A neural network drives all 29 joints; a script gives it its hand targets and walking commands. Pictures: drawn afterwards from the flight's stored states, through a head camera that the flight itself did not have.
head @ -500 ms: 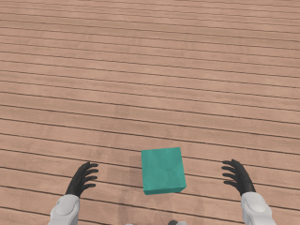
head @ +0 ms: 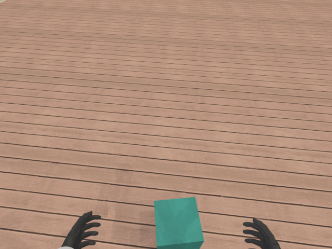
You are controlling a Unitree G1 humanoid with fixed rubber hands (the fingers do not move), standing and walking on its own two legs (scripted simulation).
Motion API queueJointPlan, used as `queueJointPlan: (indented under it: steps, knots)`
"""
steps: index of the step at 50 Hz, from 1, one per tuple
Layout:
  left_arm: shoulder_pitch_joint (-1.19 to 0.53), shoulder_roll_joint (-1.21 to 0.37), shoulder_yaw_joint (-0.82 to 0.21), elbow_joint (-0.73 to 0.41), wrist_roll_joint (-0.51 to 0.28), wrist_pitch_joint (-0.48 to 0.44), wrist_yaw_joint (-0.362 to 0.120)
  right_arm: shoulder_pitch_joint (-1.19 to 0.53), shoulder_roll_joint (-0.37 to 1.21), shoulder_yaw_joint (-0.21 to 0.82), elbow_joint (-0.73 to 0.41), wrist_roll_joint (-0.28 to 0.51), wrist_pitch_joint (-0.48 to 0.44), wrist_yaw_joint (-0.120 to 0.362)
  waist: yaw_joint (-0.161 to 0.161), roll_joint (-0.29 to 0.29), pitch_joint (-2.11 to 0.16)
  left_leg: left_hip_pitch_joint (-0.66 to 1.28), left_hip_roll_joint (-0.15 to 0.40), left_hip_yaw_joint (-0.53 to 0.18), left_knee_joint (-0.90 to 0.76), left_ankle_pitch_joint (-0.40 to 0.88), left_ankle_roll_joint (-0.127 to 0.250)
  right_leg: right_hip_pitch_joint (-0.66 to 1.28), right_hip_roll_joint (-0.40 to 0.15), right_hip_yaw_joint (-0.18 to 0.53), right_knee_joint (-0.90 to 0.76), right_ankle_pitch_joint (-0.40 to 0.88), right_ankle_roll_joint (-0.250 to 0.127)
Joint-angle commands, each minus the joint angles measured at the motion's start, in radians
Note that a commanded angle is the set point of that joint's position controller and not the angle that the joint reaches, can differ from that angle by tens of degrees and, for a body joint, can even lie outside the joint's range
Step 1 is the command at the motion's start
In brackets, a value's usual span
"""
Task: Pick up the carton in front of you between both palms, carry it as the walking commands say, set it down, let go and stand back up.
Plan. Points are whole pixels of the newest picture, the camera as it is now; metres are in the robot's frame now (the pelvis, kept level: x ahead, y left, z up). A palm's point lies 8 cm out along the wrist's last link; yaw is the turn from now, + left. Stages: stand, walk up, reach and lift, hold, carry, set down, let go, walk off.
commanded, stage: let go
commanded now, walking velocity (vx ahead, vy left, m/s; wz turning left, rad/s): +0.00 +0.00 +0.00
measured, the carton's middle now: (176, 227) +0.38 -0.04 -0.65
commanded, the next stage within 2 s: stand in 0.14 s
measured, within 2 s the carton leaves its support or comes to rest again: neither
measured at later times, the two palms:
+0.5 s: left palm out of the picture +0.14 +0.28 -0.09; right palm out of the picture +0.14 -0.30 -0.08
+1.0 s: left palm out of the picture +0.12 +0.29 -0.10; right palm out of the picture +0.13 -0.30 -0.09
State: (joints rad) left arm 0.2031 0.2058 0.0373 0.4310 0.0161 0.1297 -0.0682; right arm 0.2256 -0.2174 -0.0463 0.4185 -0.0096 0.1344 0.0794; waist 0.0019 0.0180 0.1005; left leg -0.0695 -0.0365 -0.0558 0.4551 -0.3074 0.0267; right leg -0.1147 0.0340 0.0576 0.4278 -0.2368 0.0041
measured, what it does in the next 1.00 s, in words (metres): stands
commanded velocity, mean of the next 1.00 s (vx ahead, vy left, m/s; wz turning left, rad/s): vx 0.00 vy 0.00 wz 0.00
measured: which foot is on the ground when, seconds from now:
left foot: down 0.00-1.00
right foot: down 0.00-1.00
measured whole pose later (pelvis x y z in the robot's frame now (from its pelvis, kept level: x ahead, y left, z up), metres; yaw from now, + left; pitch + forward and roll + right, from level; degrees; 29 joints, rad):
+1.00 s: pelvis +0.01 -0.01 +0.00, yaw +1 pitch -2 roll +0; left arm 0.13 0.35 0.02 0.90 0.03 -0.01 0.02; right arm 0.19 -0.36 -0.02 0.82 -0.03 0.00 -0.02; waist 0.00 0.00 0.01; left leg -0.10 -0.04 -0.08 0.43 -0.30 0.02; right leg -0.15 0.03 0.03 0.43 -0.25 -0.01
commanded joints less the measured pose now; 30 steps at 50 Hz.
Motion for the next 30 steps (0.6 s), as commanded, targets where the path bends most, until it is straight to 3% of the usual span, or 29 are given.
queueJointPlan:
  steps: [1,3,4,7,8,10,12,18,30]
  knots:
    - [-0.029,0.091,0.033,-0.092,0.004,-0.004,0.002,-0.043,-0.097,-0.034,-0.102,-0.006,-0.005,-0.003,0.006,0.013,-0.037,-0.145,0.024,0.019,-0.112,0.192,-0.04,0.136,0.019,-0.05,-0.02,0.158,0.008]
    - [-0.035,0.091,0.033,-0.095,0.004,-0.003,0.001,-0.044,-0.095,-0.035,-0.104,-0.009,-0.004,-0.005,0.005,0.007,-0.038,-0.134,0.023,0.021,-0.11,0.197,-0.039,0.135,0.018,-0.048,-0.02,0.163,0.008]
    - [-0.071,0.101,0.023,-0.172,0.022,0.05,0.031,0.011,-0.11,-0.046,-0.035,0.01,-0.037,-0.02,-0.007,0.046,-0.096,-0.112,0.012,0.017,-0.077,0.217,-0.049,0.159,0.013,-0.055,0.004,0.195,-0.002]
    - [-0.044,0.087,0.007,-0.157,0.006,0.077,0.055,-0.032,-0.108,-0.026,-0.075,0.018,-0.049,-0.032,0.001,0.009,-0.075,-0.135,0.009,0.017,-0.067,0.205,-0.042,0.135,0.014,-0.047,0.012,0.193,0.0]
    - [-0.048,0.228,0.048,0.016,0.009,-0.002,0.094,-0.078,-0.199,-0.051,0.033,-0.033,-0.074,-0.073,0.026,-0.079,-0.049,-0.2,0.049,-0.024,-0.027,0.154,-0.061,-0.046,-0.057,-0.007,0.01,0.11,0.014]
    - [-0.042,0.214,0.041,0.053,0.03,-0.062,0.101,-0.034,-0.206,-0.048,0.057,-0.038,-0.097,-0.086,0.001,-0.05,-0.077,-0.165,0.061,-0.045,-0.025,0.08,-0.049,-0.102,-0.071,0.036,-0.005,-0.008,0.0]
    - [-0.067,0.203,0.036,0.084,0.03,-0.091,0.097,-0.036,-0.202,-0.041,0.083,-0.034,-0.111,-0.088,-0.006,-0.026,-0.083,-0.175,0.068,-0.066,-0.033,0.036,-0.037,-0.112,-0.071,0.046,-0.007,-0.036,-0.004]
    - [-0.068,0.231,0.035,0.183,0.026,-0.127,0.09,-0.046,-0.227,-0.036,0.144,-0.032,-0.13,-0.093,-0.004,-0.008,-0.154,-0.144,0.084,-0.078,-0.014,0.212,-0.028,-0.055,-0.084,0.046,0.03,0.168,-0.01]
    - [-0.074,0.275,0.028,0.298,0.02,-0.145,0.097,-0.032,-0.276,-0.027,0.233,-0.025,-0.141,-0.106,-0.004,-0.009,-0.154,-0.114,0.098,-0.088,-0.013,0.336,-0.021,-0.004,-0.101,0.057,0.022,0.285,-0.023]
